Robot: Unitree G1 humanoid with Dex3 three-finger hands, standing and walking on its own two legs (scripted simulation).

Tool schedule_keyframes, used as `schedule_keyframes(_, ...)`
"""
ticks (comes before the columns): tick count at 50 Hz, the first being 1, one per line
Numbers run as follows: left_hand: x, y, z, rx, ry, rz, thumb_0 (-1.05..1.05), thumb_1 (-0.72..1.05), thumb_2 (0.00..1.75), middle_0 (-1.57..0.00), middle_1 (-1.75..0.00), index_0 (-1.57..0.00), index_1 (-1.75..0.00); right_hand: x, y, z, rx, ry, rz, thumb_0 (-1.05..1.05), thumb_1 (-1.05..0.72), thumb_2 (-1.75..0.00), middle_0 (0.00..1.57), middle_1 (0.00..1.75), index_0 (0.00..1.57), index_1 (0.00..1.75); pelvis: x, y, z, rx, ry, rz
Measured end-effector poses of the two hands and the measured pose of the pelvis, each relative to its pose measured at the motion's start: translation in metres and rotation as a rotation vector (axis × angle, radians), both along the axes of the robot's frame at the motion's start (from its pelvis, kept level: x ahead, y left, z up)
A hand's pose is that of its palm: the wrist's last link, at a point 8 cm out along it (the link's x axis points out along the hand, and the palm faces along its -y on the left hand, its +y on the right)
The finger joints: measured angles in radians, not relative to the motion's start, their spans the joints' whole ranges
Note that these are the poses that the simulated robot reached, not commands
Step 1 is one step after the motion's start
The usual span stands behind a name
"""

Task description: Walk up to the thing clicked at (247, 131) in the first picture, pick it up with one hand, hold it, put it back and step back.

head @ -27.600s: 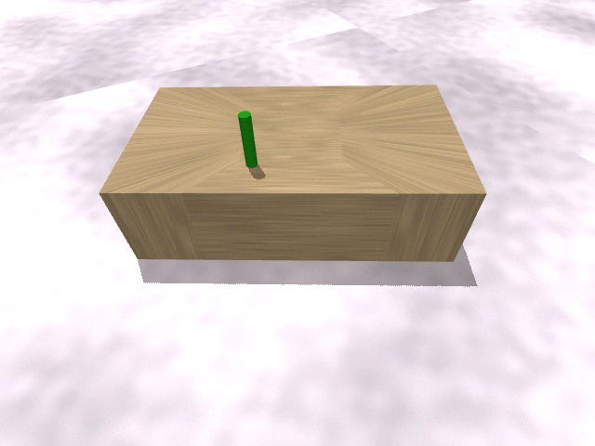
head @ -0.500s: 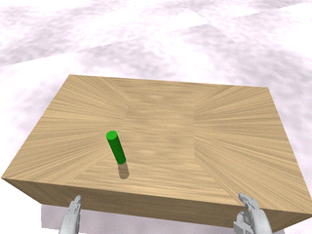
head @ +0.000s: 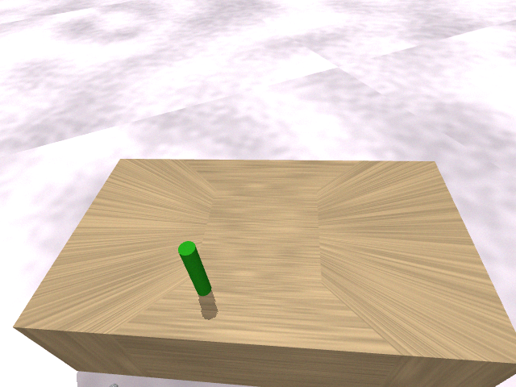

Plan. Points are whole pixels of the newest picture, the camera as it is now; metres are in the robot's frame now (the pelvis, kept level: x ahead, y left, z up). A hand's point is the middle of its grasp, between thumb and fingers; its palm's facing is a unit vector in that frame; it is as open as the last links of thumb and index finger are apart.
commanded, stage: home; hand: left
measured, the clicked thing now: (196, 270) +0.50 +0.22 -0.27
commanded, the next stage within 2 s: stand in 1.30 s
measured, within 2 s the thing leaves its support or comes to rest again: neither
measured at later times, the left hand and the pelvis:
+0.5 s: hand out of the picture +0.03 +0.25 -0.13, palm faces +0.01 -0.93 -0.38, open 17.5 cm; pelvis -0.01 +0.00 +0.02, yaw +1 degrees
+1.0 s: hand out of the picture +0.05 +0.25 -0.13, palm faces +0.00 -0.93 -0.37, open 17.6 cm; pelvis -0.01 -0.01 +0.02, yaw +1 degrees
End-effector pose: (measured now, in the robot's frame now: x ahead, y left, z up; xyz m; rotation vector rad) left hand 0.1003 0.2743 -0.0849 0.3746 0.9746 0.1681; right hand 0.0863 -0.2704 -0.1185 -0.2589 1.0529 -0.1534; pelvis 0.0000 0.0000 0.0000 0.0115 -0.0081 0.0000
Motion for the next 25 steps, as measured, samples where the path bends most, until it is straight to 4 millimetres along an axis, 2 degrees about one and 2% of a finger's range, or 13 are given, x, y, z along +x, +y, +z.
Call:
schedule_keyframes(8,-0.029,0.018,0.002,0.030,0.104,0.069,-0.01,-0.57,0.03,-0.05,-0.05,-0.06,-0.05,-0.022,-0.007,-0.001,-0.004,0.101,-0.016,0.01,-0.90,-0.91,0.20,0.30,0.20,0.30,-0.003,0.000,0.010,-0.001,-0.027,0.007)
schedule_keyframes(25,-0.073,0.017,-0.008,-0.001,0.239,0.135,-0.01,-0.54,0.04,-0.06,-0.05,-0.06,-0.05,-0.036,-0.008,0.002,-0.008,0.170,0.005,0.01,-0.90,-0.91,0.20,0.30,0.20,0.30,-0.015,-0.001,0.018,-0.006,-0.051,0.015)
